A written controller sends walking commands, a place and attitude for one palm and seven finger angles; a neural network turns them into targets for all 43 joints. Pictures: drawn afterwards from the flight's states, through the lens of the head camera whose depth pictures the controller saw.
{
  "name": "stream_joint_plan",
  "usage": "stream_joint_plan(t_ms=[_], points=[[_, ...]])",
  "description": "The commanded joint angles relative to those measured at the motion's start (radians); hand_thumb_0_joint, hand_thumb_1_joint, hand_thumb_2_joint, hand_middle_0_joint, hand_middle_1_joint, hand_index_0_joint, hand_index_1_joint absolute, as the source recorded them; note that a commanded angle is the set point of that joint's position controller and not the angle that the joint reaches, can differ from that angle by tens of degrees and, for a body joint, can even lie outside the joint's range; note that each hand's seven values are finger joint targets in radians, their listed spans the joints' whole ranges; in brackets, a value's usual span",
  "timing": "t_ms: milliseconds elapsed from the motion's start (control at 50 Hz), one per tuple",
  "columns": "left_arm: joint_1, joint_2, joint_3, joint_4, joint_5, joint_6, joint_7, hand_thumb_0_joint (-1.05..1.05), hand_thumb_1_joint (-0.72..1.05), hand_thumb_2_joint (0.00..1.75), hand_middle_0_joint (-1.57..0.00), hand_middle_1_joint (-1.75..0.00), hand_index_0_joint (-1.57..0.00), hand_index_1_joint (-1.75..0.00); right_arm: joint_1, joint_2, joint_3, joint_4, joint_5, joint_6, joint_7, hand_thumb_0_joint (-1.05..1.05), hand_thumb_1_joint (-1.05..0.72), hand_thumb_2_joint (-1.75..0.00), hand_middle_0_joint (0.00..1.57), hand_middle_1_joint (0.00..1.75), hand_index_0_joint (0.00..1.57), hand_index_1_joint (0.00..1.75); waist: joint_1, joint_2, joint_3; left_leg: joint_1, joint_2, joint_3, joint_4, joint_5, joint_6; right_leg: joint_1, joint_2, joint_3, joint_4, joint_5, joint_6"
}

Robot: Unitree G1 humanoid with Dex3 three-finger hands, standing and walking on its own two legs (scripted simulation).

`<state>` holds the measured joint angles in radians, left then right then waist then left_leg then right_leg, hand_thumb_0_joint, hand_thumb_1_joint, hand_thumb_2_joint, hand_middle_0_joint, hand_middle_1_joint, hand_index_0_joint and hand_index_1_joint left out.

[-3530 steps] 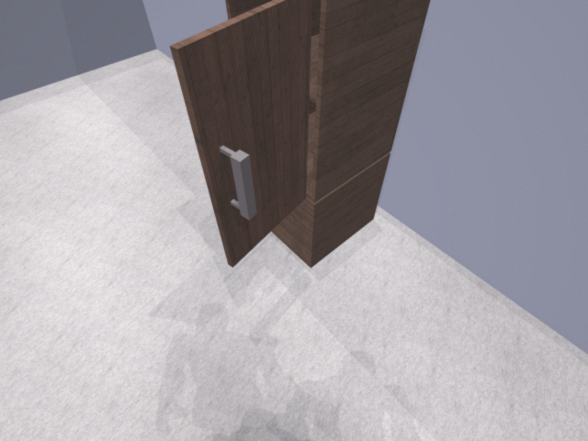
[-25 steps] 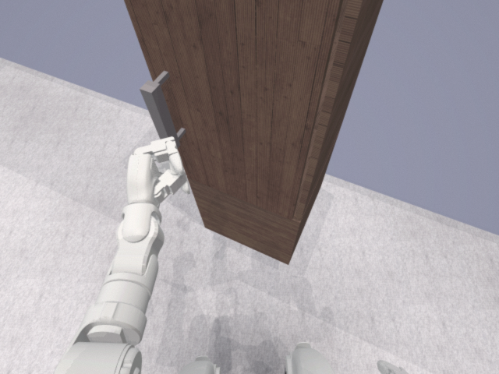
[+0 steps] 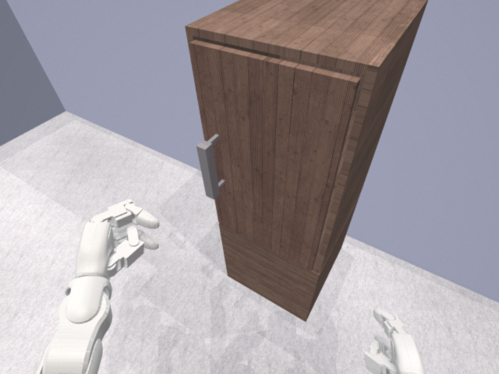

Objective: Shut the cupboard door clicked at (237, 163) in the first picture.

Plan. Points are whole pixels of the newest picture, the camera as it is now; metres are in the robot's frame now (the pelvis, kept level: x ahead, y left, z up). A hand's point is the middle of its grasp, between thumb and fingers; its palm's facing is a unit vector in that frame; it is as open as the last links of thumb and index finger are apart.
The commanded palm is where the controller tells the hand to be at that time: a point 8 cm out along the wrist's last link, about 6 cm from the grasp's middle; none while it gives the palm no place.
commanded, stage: draw the hand back to the body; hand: left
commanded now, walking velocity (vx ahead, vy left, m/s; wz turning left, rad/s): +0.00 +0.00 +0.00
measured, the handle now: (214, 166) +0.60 +0.14 -0.04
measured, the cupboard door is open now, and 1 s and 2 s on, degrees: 0 0 0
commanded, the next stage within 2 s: step back with the hand held close in 0.78 s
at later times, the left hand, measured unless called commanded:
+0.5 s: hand (12, 271) +0.19 +0.29 +0.17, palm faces +0.52 -0.74 -0.43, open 6.8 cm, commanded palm +0.15 +0.31 +0.18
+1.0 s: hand (29, 270) +0.19 +0.27 +0.17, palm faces +0.48 -0.77 -0.42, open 7.4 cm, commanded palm +0.14 +0.30 +0.18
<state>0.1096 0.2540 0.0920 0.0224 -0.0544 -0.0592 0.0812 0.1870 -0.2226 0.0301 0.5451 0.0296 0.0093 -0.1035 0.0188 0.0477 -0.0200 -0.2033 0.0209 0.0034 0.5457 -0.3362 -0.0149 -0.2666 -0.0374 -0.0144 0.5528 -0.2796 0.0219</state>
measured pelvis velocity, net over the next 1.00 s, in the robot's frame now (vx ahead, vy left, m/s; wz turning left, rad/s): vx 0.00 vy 0.00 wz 0.00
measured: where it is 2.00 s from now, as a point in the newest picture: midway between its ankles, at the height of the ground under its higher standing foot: outside the picture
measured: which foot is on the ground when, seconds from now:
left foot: down 0.00-1.00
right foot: down 0.00-1.00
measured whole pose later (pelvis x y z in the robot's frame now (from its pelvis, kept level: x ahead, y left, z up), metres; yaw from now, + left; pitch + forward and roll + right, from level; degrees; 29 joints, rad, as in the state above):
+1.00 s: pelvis +0.00 +0.00 +0.01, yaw +0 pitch -2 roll -1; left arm 0.46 0.33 0.39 -0.35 -0.05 -0.12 0.11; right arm 0.20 -0.23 0.01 0.62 0.00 -0.10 -0.08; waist 0.04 0.09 -0.02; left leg -0.14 0.04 0.00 0.48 -0.30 -0.01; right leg -0.18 -0.02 -0.03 0.43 -0.22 0.02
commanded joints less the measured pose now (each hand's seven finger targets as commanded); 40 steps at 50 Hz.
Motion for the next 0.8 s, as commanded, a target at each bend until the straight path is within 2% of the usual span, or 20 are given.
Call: stream_joint_plan(t_ms=[0,20,80,120,160,220,280,300,380,400,420,480,560,580,600,640,680,720,760,780], points=[[-0.129,0.154,0.095,-0.354,0.005,-0.059,0.018,0.0,0.9,0.9,-0.72,-0.87,-0.72,-0.87,-0.094,-0.089,-0.024,-0.136,-0.013,-0.079,-0.006,0.0,-0.9,-0.9,0.2,0.3,0.2,0.3,0.004,-0.003,-0.134,0.039,-0.022,0.035,-0.144,0.286,0.027,0.166,0.03,-0.048,-0.11,0.242,-0.033],[-0.097,0.142,0.096,-0.363,0.004,-0.056,0.019,0.0,0.9,0.9,-0.69,-0.84,-0.69,-0.84,-0.095,-0.084,-0.024,-0.132,-0.016,-0.085,-0.003,0.0,-0.9,-0.9,0.2,0.3,0.2,0.3,0.003,-0.001,-0.114,0.039,-0.019,0.034,-0.15,0.295,0.024,0.173,0.03,-0.05,-0.115,0.247,-0.034],[-0.028,0.172,0.148,-0.393,0.003,-0.048,0.02,0.0,0.9,0.9,-0.61,-0.75,-0.61,-0.75,-0.103,-0.089,-0.025,-0.12,-0.021,-0.098,-0.001,0.0,-0.9,-0.9,0.2,0.3,0.2,0.3,0.013,-0.008,-0.069,0.039,-0.018,0.031,-0.168,0.291,0.023,0.177,0.034,-0.051,-0.141,0.237,-0.032],[-0.018,0.188,0.177,-0.458,0.005,-0.054,0.023,0.0,0.9,0.9,-0.56,-0.69,-0.56,-0.69,-0.107,-0.083,-0.024,-0.121,-0.024,-0.106,0.002,0.0,-0.9,-0.9,0.2,0.3,0.2,0.3,0.018,0.019,-0.087,0.053,-0.017,0.029,-0.175,0.309,0.018,0.197,0.032,-0.052,-0.137,0.242,-0.033],[0.04,0.206,0.217,-0.49,0.003,-0.054,0.027,0.0,0.9,0.9,-0.5,-0.63,-0.5,-0.63,-0.106,-0.081,-0.025,-0.116,-0.028,-0.115,0.003,0.0,-0.9,-0.9,0.2,0.3,0.2,0.3,0.026,0.01,-0.102,0.06,-0.018,0.03,-0.172,0.34,0.019,0.216,0.032,-0.054,-0.136,0.272,-0.031],[0.101,0.229,0.263,-0.557,0.002,-0.058,0.031,0.0,0.9,0.9,-0.42,-0.54,-0.42,-0.54,-0.109,-0.08,-0.027,-0.11,-0.031,-0.131,0.007,0.0,-0.9,-0.9,0.2,0.3,0.2,0.3,0.034,0.035,-0.105,0.067,-0.015,0.027,-0.169,0.388,0.015,0.229,0.03,-0.055,-0.133,0.296,-0.03],[0.194,0.261,0.328,-0.573,0.0,-0.057,0.035,0.0,0.9,0.9,-0.34,-0.45,-0.34,-0.45,-0.108,-0.085,-0.033,-0.096,-0.034,-0.144,0.01,0.0,-0.9,-0.9,0.2,0.3,0.2,0.3,0.043,0.02,-0.08,0.054,-0.013,0.033,-0.167,0.392,0.016,0.226,0.033,-0.053,-0.145,0.305,-0.026],[0.201,0.257,0.332,-0.599,-0.003,-0.059,0.036,0.0,0.9,0.9,-0.31,-0.42,-0.31,-0.42,-0.108,-0.079,-0.033,-0.1,-0.031,-0.146,0.012,0.0,-0.9,-0.9,0.2,0.3,0.2,0.3,0.041,0.025,-0.082,0.053,-0.012,0.031,-0.169,0.386,0.013,0.231,0.028,-0.054,-0.138,0.297,-0.026],[0.276,0.304,0.421,-0.614,-0.007,-0.066,0.043,0.0,0.9,0.9,-0.2,-0.3,-0.2,-0.3,-0.114,-0.084,-0.043,-0.089,-0.028,-0.158,0.008,0.0,-0.9,-0.9,0.2,0.3,0.2,0.3,0.053,-0.001,-0.057,0.044,-0.008,0.035,-0.172,0.356,0.017,0.213,0.037,-0.052,-0.152,0.268,-0.025],[0.264,0.25,0.369,-0.586,-0.005,-0.065,0.039,0.0,0.9,0.9,-0.2,-0.3,-0.2,-0.3,-0.108,-0.081,-0.039,-0.085,-0.028,-0.159,0.007,0.0,-0.9,-0.9,0.2,0.3,0.2,0.3,0.038,-0.004,-0.023,0.036,-0.01,0.039,-0.177,0.332,0.017,0.191,0.03,-0.054,-0.151,0.248,-0.022],[0.252,0.233,0.349,-0.576,-0.003,-0.064,0.038,0.0,0.9,0.9,-0.2,-0.3,-0.2,-0.3,-0.103,-0.086,-0.042,-0.078,-0.027,-0.16,0.009,0.0,-0.9,-0.9,0.2,0.3,0.2,0.3,0.032,0.005,-0.001,0.034,-0.009,0.039,-0.18,0.311,0.017,0.171,0.031,-0.055,-0.159,0.223,-0.021],[0.218,0.233,0.337,-0.557,0.003,-0.065,0.043,0.0,0.9,0.9,-0.2,-0.3,-0.2,-0.3,-0.102,-0.102,-0.051,-0.068,-0.028,-0.17,0.003,0.0,-0.9,-0.9,0.2,0.3,0.2,0.3,0.029,-0.019,0.006,0.043,-0.01,0.035,-0.188,0.27,0.025,0.155,0.033,-0.053,-0.175,0.179,-0.02],[0.212,0.26,0.359,-0.587,0.008,-0.076,0.052,0.0,0.9,0.9,-0.2,-0.3,-0.2,-0.3,-0.107,-0.096,-0.05,-0.071,-0.03,-0.18,-0.002,0.0,-0.9,-0.9,0.2,0.3,0.2,0.3,0.042,-0.016,-0.048,0.048,-0.019,0.033,-0.185,0.275,0.029,0.188,0.028,-0.051,-0.155,0.188,-0.022],[0.216,0.283,0.378,-0.6,0.007,-0.079,0.053,0.0,0.9,0.9,-0.2,-0.3,-0.2,-0.3,-0.111,-0.099,-0.051,-0.07,-0.031,-0.184,-0.004,0.0,-0.9,-0.9,0.2,0.3,0.2,0.3,0.049,-0.014,-0.064,0.05,-0.019,0.031,-0.183,0.28,0.029,0.203,0.029,-0.048,-0.158,0.195,-0.023],[0.212,0.28,0.375,-0.625,0.01,-0.082,0.054,0.0,0.9,0.9,-0.2,-0.3,-0.2,-0.3,-0.113,-0.092,-0.049,-0.073,-0.031,-0.187,-0.004,0.0,-0.9,-0.9,0.2,0.3,0.2,0.3,0.049,0.025,-0.08,0.055,-0.02,0.034,-0.182,0.294,0.028,0.215,0.024,-0.045,-0.149,0.209,-0.025],[0.232,0.284,0.386,-0.624,0.009,-0.086,0.058,0.0,0.9,0.9,-0.2,-0.3,-0.2,-0.3,-0.114,-0.085,-0.046,-0.07,-0.032,-0.194,-0.004,0.0,-0.9,-0.9,0.2,0.3,0.2,0.3,0.053,0.037,-0.065,0.044,-0.021,0.036,-0.179,0.304,0.024,0.215,0.025,-0.046,-0.148,0.222,-0.025],[0.255,0.299,0.408,-0.608,0.008,-0.085,0.057,0.0,0.9,0.9,-0.2,-0.3,-0.2,-0.3,-0.114,-0.087,-0.048,-0.066,-0.032,-0.196,-0.005,0.0,-0.9,-0.9,0.2,0.3,0.2,0.3,0.057,0.018,-0.048,0.037,-0.02,0.039,-0.179,0.301,0.023,0.21,0.03,-0.045,-0.158,0.226,-0.025],[0.243,0.275,0.388,-0.613,0.006,-0.087,0.053,0.0,0.9,0.9,-0.2,-0.3,-0.2,-0.3,-0.115,-0.081,-0.046,-0.068,-0.029,-0.194,-0.002,0.0,-0.9,-0.9,0.2,0.3,0.2,0.3,0.049,0.039,-0.027,0.034,-0.017,0.042,-0.182,0.292,0.02,0.199,0.029,-0.044,-0.159,0.212,-0.024],[0.253,0.273,0.391,-0.595,0.005,-0.086,0.052,0.0,0.9,0.9,-0.2,-0.3,-0.2,-0.3,-0.11,-0.082,-0.049,-0.067,-0.029,-0.193,0.0,0.0,-0.9,-0.9,0.2,0.3,0.2,0.3,0.048,0.031,-0.014,0.032,-0.015,0.045,-0.186,0.282,0.02,0.189,0.032,-0.043,-0.164,0.206,-0.023],[0.269,0.276,0.398,-0.574,0.001,-0.084,0.049,0.0,0.9,0.9,-0.2,-0.3,-0.2,-0.3,-0.111,-0.086,-0.05,-0.065,-0.03,-0.194,-0.002,0.0,-0.9,-0.9,0.2,0.3,0.2,0.3,0.05,-0.003,-0.001,0.029,-0.014,0.046,-0.185,0.277,0.024,0.183,0.035,-0.041,-0.178,0.206,-0.022]])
